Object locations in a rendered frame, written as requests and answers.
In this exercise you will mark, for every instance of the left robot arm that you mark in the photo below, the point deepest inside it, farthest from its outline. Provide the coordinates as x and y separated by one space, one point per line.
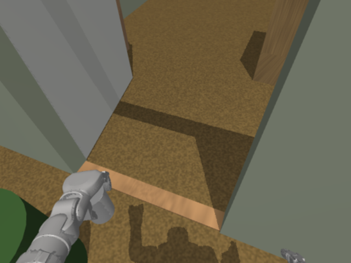
60 231

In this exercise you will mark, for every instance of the right robot hand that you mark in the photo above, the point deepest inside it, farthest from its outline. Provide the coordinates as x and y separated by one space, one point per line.
292 257

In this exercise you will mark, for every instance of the left robot hand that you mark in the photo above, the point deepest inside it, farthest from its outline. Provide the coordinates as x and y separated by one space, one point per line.
90 183

